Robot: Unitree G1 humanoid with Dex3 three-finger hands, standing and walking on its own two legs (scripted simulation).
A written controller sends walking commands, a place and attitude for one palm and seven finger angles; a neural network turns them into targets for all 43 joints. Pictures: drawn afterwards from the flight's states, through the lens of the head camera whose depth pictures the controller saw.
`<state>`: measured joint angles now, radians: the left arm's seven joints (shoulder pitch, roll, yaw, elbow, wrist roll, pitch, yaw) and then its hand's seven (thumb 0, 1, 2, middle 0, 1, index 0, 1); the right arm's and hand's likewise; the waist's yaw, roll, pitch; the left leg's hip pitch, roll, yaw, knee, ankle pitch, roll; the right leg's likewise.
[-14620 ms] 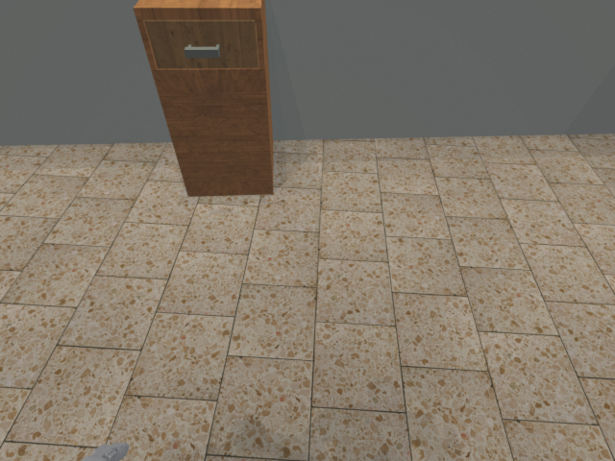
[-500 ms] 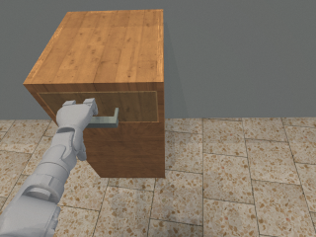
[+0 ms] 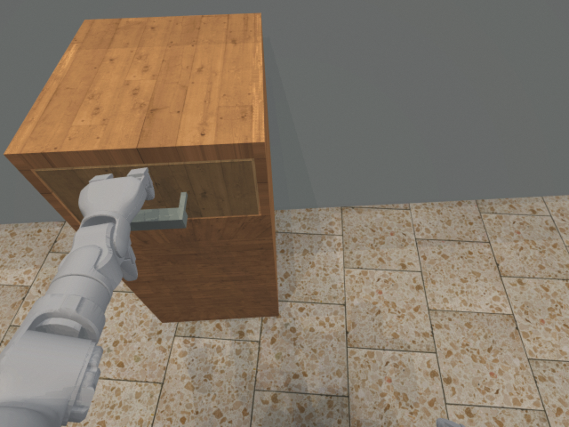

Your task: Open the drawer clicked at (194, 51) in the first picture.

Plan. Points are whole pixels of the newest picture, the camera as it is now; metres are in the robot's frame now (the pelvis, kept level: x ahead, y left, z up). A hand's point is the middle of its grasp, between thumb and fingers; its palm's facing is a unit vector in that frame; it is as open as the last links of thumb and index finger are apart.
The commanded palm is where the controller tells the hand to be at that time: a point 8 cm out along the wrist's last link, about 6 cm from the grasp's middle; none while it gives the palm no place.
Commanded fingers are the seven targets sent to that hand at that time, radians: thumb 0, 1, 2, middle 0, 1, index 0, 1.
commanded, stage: move the hooked fingers above the handle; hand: left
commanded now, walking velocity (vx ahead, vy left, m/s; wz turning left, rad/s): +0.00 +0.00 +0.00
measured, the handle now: (155, 209) +0.49 +0.24 -0.04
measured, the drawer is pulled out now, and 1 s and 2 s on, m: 0.00 0.00 0.00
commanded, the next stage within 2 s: lower the fingers behind the handle in 1.64 s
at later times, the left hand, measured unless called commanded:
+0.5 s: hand (136, 219) +0.43 +0.24 +0.02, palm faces -0.18 -0.03 -0.98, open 13.7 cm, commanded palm +0.41 +0.24 +0.07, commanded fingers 0.00 -0.50 0.30 -0.30 -1.20 -0.30 -1.20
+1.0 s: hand (157, 219) +0.43 +0.21 +0.01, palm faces -0.15 -0.09 -0.98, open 13.9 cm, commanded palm +0.42 +0.24 +0.08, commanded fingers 0.00 -0.50 0.30 -0.30 -1.20 -0.30 -1.20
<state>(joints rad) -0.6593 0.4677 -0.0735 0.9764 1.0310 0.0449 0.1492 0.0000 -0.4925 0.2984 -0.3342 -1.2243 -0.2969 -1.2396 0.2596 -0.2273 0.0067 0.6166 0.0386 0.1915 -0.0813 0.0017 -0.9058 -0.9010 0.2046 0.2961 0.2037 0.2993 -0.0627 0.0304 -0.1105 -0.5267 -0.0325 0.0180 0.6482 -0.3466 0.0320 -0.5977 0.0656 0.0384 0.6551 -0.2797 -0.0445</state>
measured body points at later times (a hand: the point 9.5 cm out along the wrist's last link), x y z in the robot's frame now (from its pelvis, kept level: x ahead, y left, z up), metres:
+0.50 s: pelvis +0.00 +0.01 +0.00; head +0.06 -0.01 +0.44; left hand +0.43 +0.24 +0.07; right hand +0.07 -0.24 -0.14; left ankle -0.02 +0.10 -0.72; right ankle +0.02 -0.09 -0.72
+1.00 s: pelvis +0.01 +0.02 -0.01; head +0.08 +0.01 +0.44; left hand +0.43 +0.21 +0.06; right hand +0.10 -0.25 -0.14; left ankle -0.02 +0.10 -0.72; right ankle +0.02 -0.09 -0.72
